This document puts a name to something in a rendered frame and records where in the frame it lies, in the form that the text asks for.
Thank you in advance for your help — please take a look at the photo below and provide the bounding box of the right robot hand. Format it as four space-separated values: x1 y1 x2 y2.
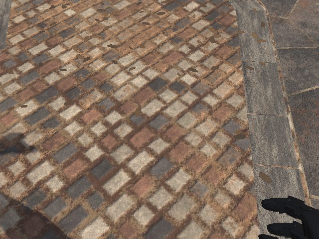
258 196 319 239

